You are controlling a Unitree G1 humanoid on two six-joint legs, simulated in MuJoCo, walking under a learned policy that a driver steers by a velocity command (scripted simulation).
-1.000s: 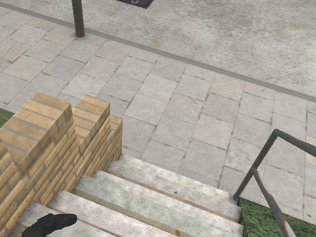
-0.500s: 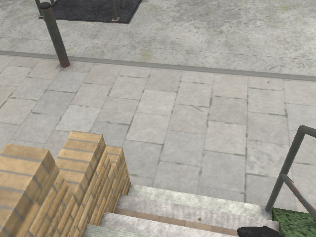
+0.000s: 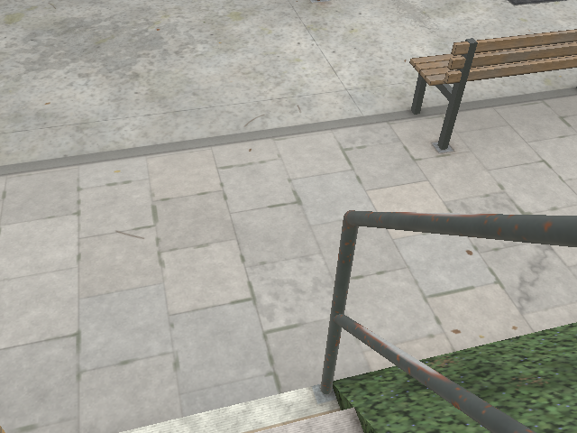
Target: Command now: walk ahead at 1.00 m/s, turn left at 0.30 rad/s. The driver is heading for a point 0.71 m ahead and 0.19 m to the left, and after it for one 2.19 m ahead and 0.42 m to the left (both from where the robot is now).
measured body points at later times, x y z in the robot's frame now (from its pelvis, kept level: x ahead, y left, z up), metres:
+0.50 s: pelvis +0.27 +0.01 -0.35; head +0.26 +0.04 +0.10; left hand +0.37 +0.27 -0.46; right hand +0.33 -0.24 -0.47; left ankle +0.27 +0.06 -1.01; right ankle +0.32 -0.16 -0.85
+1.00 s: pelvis +0.55 +0.02 -0.55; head +0.55 +0.02 -0.10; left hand +0.29 +0.13 -0.67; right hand +0.84 +0.03 -0.63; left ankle +0.58 +0.19 -1.07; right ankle +0.53 -0.14 -1.23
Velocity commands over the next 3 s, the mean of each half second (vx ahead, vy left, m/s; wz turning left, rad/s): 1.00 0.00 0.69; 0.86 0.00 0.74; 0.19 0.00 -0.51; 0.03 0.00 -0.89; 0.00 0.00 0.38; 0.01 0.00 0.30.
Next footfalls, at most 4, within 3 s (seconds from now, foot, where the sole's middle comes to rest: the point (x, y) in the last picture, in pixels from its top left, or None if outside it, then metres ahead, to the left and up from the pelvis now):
0.02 right None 0.09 -0.12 -0.82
0.36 left None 0.31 0.07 -1.05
0.80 right None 0.56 -0.11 -1.26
1.22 left None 0.71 0.27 -1.47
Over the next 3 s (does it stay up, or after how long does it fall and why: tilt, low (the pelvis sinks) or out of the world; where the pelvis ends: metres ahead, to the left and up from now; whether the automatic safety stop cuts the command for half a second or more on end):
stays up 0.73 0.15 -0.72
